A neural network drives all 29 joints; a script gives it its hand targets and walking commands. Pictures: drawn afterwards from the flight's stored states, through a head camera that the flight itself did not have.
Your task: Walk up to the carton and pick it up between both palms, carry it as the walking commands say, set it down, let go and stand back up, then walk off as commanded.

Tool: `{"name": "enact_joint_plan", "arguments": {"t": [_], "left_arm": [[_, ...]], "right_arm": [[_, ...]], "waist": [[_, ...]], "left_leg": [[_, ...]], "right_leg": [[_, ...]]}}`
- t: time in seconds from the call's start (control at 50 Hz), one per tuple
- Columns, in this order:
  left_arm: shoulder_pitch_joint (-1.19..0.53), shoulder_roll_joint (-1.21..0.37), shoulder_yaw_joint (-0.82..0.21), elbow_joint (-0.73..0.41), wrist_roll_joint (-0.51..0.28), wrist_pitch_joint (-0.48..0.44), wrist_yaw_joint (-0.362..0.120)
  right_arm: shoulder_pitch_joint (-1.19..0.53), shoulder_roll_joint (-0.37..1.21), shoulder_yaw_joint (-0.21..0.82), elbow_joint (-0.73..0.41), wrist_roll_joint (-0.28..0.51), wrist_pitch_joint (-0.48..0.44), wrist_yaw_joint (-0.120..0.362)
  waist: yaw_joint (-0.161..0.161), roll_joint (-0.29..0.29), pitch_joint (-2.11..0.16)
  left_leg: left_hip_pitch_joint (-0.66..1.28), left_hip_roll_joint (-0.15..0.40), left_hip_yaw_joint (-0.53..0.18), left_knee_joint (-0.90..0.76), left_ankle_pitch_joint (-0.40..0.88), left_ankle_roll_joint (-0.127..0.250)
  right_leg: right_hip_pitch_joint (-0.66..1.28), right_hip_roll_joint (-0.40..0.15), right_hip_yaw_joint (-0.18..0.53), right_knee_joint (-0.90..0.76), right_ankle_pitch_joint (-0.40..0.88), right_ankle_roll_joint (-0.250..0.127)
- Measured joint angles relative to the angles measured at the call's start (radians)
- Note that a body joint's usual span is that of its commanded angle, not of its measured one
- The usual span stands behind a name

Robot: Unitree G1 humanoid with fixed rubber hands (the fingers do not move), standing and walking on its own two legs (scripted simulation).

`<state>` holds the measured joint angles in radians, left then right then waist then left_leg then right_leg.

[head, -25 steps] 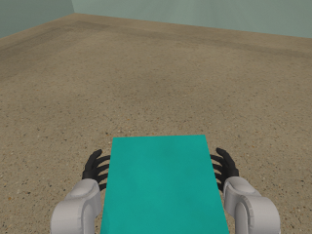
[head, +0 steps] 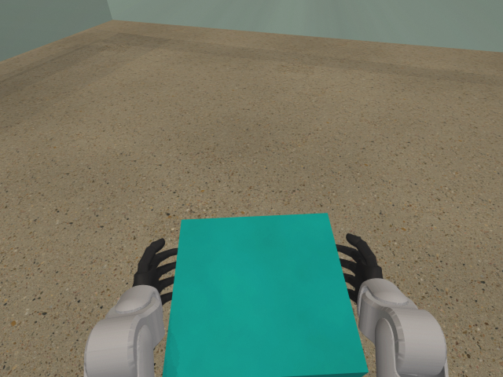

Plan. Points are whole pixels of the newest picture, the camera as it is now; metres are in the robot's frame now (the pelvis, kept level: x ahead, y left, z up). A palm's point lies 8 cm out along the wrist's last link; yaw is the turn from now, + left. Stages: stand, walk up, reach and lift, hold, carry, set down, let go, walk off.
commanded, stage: carry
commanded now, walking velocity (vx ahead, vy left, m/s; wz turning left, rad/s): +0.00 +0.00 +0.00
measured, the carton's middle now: (258, 316) +0.23 +0.00 +0.02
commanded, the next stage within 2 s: hold in 1.12 s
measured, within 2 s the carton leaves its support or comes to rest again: neither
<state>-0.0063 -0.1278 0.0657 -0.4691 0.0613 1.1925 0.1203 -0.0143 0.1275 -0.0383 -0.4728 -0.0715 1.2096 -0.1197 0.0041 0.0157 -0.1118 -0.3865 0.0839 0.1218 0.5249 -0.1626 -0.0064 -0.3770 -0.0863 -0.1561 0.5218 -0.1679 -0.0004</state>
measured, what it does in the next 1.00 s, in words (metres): stands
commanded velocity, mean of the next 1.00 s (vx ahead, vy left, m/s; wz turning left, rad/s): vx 0.00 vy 0.00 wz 0.00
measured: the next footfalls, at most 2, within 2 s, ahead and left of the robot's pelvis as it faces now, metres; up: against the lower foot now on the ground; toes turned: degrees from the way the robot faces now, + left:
none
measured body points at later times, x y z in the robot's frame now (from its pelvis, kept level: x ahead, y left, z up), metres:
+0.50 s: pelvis +0.02 +0.00 +0.00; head +0.01 +0.00 +0.45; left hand +0.31 +0.15 +0.04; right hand +0.31 -0.15 +0.04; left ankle +0.07 +0.13 -0.73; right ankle +0.06 -0.13 -0.73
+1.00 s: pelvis +0.05 +0.00 +0.00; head +0.04 +0.00 +0.45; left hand +0.34 +0.15 +0.02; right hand +0.34 -0.15 +0.02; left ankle +0.07 +0.13 -0.73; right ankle +0.06 -0.13 -0.73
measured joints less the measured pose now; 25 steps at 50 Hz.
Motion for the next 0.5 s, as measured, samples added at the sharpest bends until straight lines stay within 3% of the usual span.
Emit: {"name": "enact_joint_plan", "arguments": {"t": [0.16,0.32,0.5], "left_arm": [[-0.043,0.001,0.015,0.139,0.031,-0.059,-0.014],[-0.128,-0.003,0.057,0.457,0.104,-0.268,-0.055],[-0.113,-0.002,0.058,0.476,0.098,-0.401,-0.053]], "right_arm": [[-0.041,-0.001,-0.02,0.142,-0.028,-0.065,0.019],[-0.122,0.004,-0.076,0.465,-0.097,-0.283,0.071],[-0.112,0.003,-0.073,0.498,-0.085,-0.424,0.069]], "waist": [[-0.001,-0.005,-0.006],[-0.002,-0.011,0.007],[-0.008,-0.011,0.048]], "left_leg": [[0.013,-0.001,0.0,-0.008,-0.005,-0.002],[0.027,-0.004,-0.001,-0.013,-0.011,-0.002],[0.047,-0.003,-0.001,-0.01,-0.031,-0.005]], "right_leg": [[0.012,0.0,0.002,-0.007,-0.006,0.001],[0.024,-0.001,0.004,-0.007,-0.013,0.003],[0.045,0.0,0.005,-0.007,-0.031,0.006]]}}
